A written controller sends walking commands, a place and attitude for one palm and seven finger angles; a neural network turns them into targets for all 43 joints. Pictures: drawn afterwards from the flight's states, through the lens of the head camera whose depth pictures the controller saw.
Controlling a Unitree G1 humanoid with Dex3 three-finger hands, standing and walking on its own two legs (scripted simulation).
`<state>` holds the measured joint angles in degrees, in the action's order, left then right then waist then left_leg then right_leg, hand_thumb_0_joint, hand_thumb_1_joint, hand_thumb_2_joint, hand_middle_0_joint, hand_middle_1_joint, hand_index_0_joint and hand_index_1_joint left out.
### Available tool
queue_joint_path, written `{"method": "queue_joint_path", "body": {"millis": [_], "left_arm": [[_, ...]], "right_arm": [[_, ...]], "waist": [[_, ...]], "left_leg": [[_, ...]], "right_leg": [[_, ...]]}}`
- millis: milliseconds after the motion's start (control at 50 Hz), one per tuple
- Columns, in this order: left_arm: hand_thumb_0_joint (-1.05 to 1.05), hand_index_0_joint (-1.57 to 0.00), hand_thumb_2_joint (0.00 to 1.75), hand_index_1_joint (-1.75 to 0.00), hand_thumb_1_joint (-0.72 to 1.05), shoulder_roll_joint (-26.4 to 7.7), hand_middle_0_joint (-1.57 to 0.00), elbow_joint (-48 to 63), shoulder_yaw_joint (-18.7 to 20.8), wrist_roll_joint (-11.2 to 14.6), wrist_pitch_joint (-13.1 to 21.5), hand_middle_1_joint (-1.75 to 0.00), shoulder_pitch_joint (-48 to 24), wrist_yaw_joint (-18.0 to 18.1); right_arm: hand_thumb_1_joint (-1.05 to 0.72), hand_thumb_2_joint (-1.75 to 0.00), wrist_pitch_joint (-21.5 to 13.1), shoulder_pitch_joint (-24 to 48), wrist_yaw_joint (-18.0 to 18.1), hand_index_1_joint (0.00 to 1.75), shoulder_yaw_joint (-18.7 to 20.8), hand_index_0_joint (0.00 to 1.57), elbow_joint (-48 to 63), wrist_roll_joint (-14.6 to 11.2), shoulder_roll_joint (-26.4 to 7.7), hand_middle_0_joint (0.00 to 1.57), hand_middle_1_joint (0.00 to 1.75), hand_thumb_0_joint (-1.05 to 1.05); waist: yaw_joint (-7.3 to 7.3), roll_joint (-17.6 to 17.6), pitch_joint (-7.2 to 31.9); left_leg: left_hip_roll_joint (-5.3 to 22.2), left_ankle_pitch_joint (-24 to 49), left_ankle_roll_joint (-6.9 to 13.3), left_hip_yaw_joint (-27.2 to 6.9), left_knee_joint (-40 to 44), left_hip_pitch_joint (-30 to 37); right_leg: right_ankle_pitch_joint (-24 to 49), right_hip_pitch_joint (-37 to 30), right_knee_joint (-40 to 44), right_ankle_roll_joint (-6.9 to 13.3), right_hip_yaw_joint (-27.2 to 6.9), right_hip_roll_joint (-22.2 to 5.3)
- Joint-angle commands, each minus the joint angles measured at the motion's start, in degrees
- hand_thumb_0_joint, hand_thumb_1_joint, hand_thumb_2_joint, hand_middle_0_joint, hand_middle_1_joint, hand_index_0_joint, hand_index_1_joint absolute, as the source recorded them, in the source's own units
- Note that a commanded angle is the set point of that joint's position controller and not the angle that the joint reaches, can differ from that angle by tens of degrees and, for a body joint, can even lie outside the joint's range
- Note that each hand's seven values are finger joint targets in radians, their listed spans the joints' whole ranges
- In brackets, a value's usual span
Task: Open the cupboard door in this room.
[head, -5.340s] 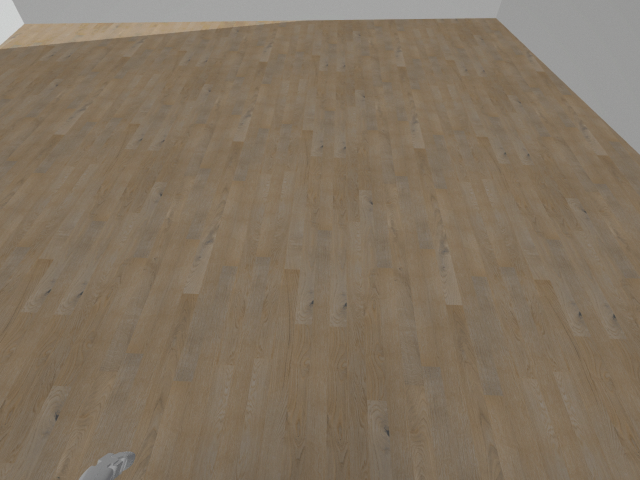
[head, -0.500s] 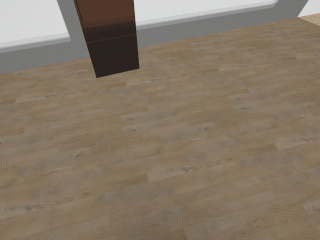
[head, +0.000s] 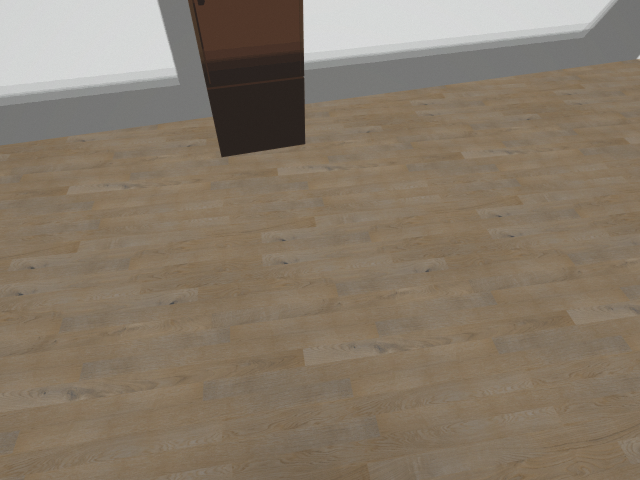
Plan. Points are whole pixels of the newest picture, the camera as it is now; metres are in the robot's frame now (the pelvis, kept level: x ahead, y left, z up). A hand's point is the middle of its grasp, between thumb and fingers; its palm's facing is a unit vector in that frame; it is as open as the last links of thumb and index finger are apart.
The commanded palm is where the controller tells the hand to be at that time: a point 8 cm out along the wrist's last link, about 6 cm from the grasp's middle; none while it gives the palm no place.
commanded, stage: stand and wait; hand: left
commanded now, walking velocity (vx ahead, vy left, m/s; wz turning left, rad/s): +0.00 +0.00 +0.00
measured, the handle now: out of the picture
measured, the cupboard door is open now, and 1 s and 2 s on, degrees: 0 0 0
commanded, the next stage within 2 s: turn or walk to find it in 0.18 s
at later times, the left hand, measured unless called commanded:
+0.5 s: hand out of the picture -0.01 +0.21 -0.18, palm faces +0.10 -0.97 -0.22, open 7.4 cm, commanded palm none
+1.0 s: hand out of the picture +0.01 +0.27 -0.17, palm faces +0.29 -0.93 -0.22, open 7.4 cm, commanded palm none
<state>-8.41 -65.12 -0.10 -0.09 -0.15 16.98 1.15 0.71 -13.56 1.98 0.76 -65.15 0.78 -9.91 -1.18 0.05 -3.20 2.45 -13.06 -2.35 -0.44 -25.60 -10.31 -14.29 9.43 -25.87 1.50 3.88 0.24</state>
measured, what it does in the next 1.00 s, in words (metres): lifts its right foot, turning left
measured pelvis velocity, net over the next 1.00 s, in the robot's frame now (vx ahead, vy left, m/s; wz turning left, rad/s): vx -0.02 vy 0.05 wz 0.29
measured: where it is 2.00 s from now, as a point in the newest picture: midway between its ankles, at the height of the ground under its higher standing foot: outside the picture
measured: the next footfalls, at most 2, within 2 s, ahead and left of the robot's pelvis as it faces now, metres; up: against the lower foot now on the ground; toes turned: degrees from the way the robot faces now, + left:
right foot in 1.20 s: +0.06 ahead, -0.08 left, +0.00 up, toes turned +18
left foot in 1.68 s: -0.07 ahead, +0.12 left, +0.00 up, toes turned +36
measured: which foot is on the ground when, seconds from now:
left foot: down 0.00-1.00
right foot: down 0.00-0.72, up 0.74-1.00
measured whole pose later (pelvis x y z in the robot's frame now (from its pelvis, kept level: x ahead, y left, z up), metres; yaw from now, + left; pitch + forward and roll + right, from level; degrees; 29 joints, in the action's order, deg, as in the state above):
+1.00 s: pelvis -0.02 +0.05 +0.00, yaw +16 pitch +1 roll -1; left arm -13.4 -54.7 3.3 -0.8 -2.5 8.2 0.7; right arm 0.6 -11.6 0.8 2.5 -55.0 1.5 -10.7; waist 1.0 -1.0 -3.3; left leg -1.2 -11.5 2.7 -0.5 -26.1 -15.9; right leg -23.6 26.0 -58.6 -4.6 1.3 -4.1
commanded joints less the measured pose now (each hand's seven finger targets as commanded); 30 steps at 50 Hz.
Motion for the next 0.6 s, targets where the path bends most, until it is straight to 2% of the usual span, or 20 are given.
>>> {"method": "queue_joint_path", "body": {"millis": [0, 40, 140, 200, 260, 300, 380, 440, 480, 500, 520, 540, 560, 580], "left_arm": [[0.00, -0.20, 0.90, -0.30, 0.90, -7.09, -0.20, 1.68, 1.00, -0.15, 1.05, -0.30, 1.58, 0.68], [0.00, -0.20, 0.90, -0.30, 0.90, -6.91, -0.20, 1.32, 0.92, -0.23, 0.85, -0.30, 1.94, 0.68], [0.00, -0.20, 0.90, -0.30, 0.90, -6.20, -0.20, 0.61, 0.71, -0.37, 0.60, -0.30, 2.94, 0.74], [0.00, -0.20, 0.90, -0.30, 0.90, -5.97, -0.20, 0.94, 0.94, -0.41, 0.46, -0.30, 3.17, 0.85], [0.00, -0.20, 0.90, -0.30, 0.90, -6.54, -0.20, 2.09, 1.74, -0.55, 0.02, -0.30, 2.41, 1.00], [0.00, -0.20, 0.90, -0.30, 0.90, -6.61, -0.20, 2.79, 2.08, -0.67, -0.29, -0.30, 2.19, 1.02], [0.00, -0.20, 0.90, -0.30, 0.90, -6.94, -0.20, 4.73, 3.00, -0.96, -0.63, -0.30, 1.18, 0.99], [0.00, -0.20, 0.90, -0.30, 0.90, -7.55, -0.20, 6.01, 3.57, -1.07, -0.55, -0.30, 1.22, 0.97], [0.00, -0.20, 0.90, -0.30, 0.90, -8.87, -0.20, 7.09, 4.15, -1.20, -0.61, -0.30, 0.85, 1.00], [0.00, -0.20, 0.90, -0.30, 0.90, -10.13, -0.20, 7.80, 4.57, -1.25, -0.69, -0.30, 0.27, 1.02], [0.00, -0.20, 0.90, -0.30, 0.90, -11.58, -0.20, 8.81, 5.00, -1.32, -0.67, -0.30, -0.19, 1.07], [0.00, -0.20, 0.90, -0.30, 0.90, -12.28, -0.20, 9.64, 5.30, -1.34, -0.64, -0.30, -1.56, 1.25], [0.00, -0.20, 0.90, -0.30, 0.90, -12.51, -0.20, 10.64, 5.37, -1.50, -0.56, -0.30, -3.15, 1.29], [0.00, -0.20, 0.90, -0.30, 0.90, -12.45, -0.20, 11.28, 5.40, -1.73, -0.40, -0.30, -4.58, 1.37]], "right_arm": [[-0.90, -0.90, -1.39, -2.18, 0.20, 0.30, 0.61, 0.20, 1.31, -0.37, -5.36, 0.20, 0.30, 0.00], [-0.90, -0.90, -1.32, -2.40, 0.17, 0.30, 0.58, 0.20, 1.04, -0.45, -5.21, 0.20, 0.30, 0.00], [-0.90, -0.90, -1.25, -3.47, 0.14, 0.30, 0.54, 0.20, 0.72, -0.34, -4.64, 0.20, 0.30, 0.00], [-0.90, -0.90, -1.21, -3.96, -0.04, 0.30, 0.64, 0.20, 0.93, -0.25, -4.24, 0.20, 0.30, 0.00], [-0.90, -0.90, -0.91, -4.17, -0.29, 0.30, 0.94, 0.20, 1.66, -0.13, -4.77, 0.20, 0.30, 0.00], [-0.90, -0.90, -0.57, -3.62, -0.43, 0.30, 1.33, 0.20, 2.50, -0.04, -5.36, 0.20, 0.30, 0.00], [-0.90, -0.90, -0.08, -3.00, -0.76, 0.30, 2.18, 0.20, 4.42, 0.17, -6.78, 0.20, 0.30, 0.00], [-0.90, -0.90, 0.10, -2.40, -0.98, 0.30, 2.72, 0.20, 6.21, 0.19, -7.24, 0.20, 0.30, 0.00], [-0.90, -0.90, 0.43, -2.29, -1.22, 0.30, 2.84, 0.20, 7.57, 0.36, -6.39, 0.20, 0.30, 0.00], [-0.90, -0.90, 0.70, -2.63, -1.31, 0.30, 2.91, 0.20, 8.08, 0.46, -5.83, 0.20, 0.30, 0.00], [-0.90, -0.90, 0.87, -3.32, -1.38, 0.30, 3.10, 0.20, 8.54, 0.50, -5.18, 0.20, 0.30, 0.00], [-0.90, -0.90, 1.18, -3.49, -1.40, 0.30, 3.50, 0.20, 8.97, 0.52, -5.26, 0.20, 0.30, 0.00], [-0.90, -0.90, 1.39, -2.75, -1.58, 0.30, 3.84, 0.20, 9.31, 0.59, -5.41, 0.20, 0.30, 0.00], [-0.90, -0.90, 1.40, -2.51, -1.75, 0.30, 3.96, 0.20, 9.59, 0.48, -5.46, 0.20, 0.30, 0.00]], "waist": [[0.80, 1.35, 2.22], [0.78, 1.49, -0.02], [0.69, 0.46, -2.74], [0.67, -0.12, -2.76], [0.47, 0.13, -3.12], [0.32, 1.57, -3.20], [0.08, 4.06, -2.46], [-0.21, 2.47, -0.67], [-0.09, -1.69, -0.07], [-0.16, -5.14, 0.41], [-0.06, -9.33, 2.24], [0.31, -12.40, 3.55], [0.31, -12.63, 3.04], [0.90, -10.98, 2.53]], "left_leg": [[3.87, 9.14, 2.29, -2.03, 4.16, 2.43], [3.89, 6.42, 2.42, -2.14, 5.19, 1.12], [3.43, 1.60, 2.76, -2.24, 6.66, -0.51], [3.19, 0.39, 3.00, -2.87, 6.79, -2.37], [3.47, -0.56, 3.55, -4.59, 6.52, -6.27], [3.82, -2.54, 4.05, -5.93, 6.47, -8.08], [4.94, -7.24, 5.32, -10.60, 7.98, -13.32], [4.18, -6.05, 5.60, -11.71, 5.79, -15.70], [1.34, -5.98, 4.63, -8.54, 0.58, -17.13], [-0.34, -5.66, 3.91, -5.69, -3.89, -17.68], [-1.46, -5.13, 3.17, -2.53, -9.96, -16.73], [-1.90, -7.55, 2.40, 0.28, -17.76, -14.14], [-1.16, -11.68, 2.08, 0.78, -24.28, -14.01], [-0.11, -13.35, 1.88, 1.11, -27.55, -14.72]], "right_leg": [[8.31, 0.79, 7.20, -0.40, -6.59, -6.92], [4.29, 1.71, 8.26, -0.58, -6.50, -6.59], [-1.02, 3.63, 9.40, -0.81, -6.88, -6.31], [-2.18, 3.50, 8.38, -1.12, -6.20, -6.59], [-3.47, 3.06, 5.68, -1.54, -4.64, -6.61], [-5.05, 4.06, 4.11, -1.78, -3.58, -6.64], [-6.22, 3.08, -0.10, -2.37, -1.56, -5.95], [-6.34, 1.56, -0.48, -2.11, -1.99, -6.97], [-9.58, 2.04, 2.50, -0.76, -4.41, -10.32], [-11.65, 2.20, 4.91, 0.78, -6.39, -13.50], [-12.57, 2.52, 7.69, 2.89, -9.32, -17.56], [-11.75, 4.73, 10.19, 5.50, -11.68, -21.71], [-8.09, 6.70, 10.66, 7.14, -11.60, -23.40], [-3.03, 6.96, 9.65, 7.64, -9.94, -23.75]]}}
